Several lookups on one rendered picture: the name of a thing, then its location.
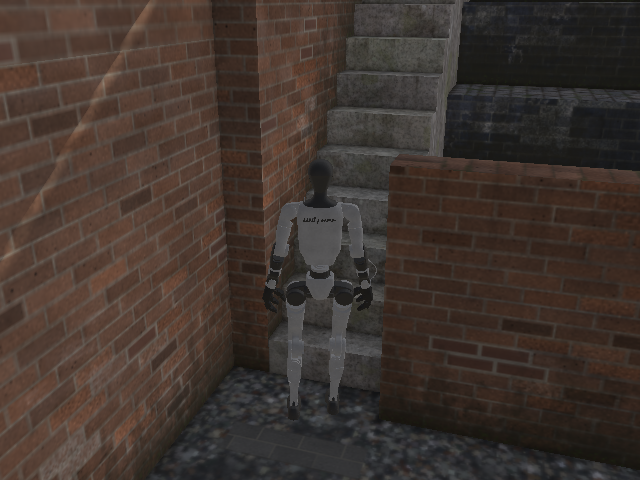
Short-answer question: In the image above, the robot right forearm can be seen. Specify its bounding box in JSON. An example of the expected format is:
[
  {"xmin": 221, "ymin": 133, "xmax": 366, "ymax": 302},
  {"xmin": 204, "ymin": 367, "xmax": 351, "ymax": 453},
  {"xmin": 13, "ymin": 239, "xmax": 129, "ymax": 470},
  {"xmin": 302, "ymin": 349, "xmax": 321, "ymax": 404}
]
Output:
[{"xmin": 354, "ymin": 243, "xmax": 371, "ymax": 289}]

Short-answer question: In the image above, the right robot upper arm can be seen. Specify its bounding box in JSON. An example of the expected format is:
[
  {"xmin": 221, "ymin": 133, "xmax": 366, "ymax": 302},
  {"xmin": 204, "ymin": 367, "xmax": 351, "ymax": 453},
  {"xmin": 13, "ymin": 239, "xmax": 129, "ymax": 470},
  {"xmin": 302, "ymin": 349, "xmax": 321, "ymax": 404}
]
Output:
[{"xmin": 341, "ymin": 202, "xmax": 364, "ymax": 258}]

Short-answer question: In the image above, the robot head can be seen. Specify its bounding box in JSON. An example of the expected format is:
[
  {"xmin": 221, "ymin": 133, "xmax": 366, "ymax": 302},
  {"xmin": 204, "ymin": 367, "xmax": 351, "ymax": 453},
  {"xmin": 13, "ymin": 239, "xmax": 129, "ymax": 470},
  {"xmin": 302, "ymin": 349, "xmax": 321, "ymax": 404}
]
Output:
[{"xmin": 303, "ymin": 159, "xmax": 338, "ymax": 208}]

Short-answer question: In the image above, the left robot upper arm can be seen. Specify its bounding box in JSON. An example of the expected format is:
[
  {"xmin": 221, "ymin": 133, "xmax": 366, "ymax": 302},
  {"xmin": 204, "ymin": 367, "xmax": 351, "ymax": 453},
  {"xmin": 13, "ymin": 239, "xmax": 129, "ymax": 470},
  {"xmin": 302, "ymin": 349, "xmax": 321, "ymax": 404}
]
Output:
[{"xmin": 273, "ymin": 202, "xmax": 300, "ymax": 257}]

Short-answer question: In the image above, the right robot hand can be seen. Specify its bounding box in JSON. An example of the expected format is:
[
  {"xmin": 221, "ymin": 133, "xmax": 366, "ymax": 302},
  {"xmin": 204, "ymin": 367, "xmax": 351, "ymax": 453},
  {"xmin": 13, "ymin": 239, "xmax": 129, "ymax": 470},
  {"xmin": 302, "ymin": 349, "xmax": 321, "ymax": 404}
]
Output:
[{"xmin": 354, "ymin": 286, "xmax": 373, "ymax": 311}]

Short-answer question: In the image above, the left robot hand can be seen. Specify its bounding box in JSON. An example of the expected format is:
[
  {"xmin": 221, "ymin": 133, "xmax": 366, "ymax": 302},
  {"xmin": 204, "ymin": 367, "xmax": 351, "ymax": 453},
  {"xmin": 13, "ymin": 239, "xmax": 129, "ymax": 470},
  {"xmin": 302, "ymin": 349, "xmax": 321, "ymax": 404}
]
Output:
[{"xmin": 262, "ymin": 286, "xmax": 286, "ymax": 313}]

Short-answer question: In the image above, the robot left forearm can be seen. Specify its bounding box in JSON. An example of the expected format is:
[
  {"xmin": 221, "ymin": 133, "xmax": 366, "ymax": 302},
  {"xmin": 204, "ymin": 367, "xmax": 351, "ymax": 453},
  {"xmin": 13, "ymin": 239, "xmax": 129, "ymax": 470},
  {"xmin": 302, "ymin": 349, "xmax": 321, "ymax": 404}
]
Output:
[{"xmin": 265, "ymin": 242, "xmax": 284, "ymax": 289}]

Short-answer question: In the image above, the left robot shin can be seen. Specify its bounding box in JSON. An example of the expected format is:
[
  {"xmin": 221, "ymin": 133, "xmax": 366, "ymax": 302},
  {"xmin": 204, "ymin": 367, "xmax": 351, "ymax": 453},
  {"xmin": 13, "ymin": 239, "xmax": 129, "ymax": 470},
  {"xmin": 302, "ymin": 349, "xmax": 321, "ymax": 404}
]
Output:
[{"xmin": 287, "ymin": 340, "xmax": 302, "ymax": 406}]

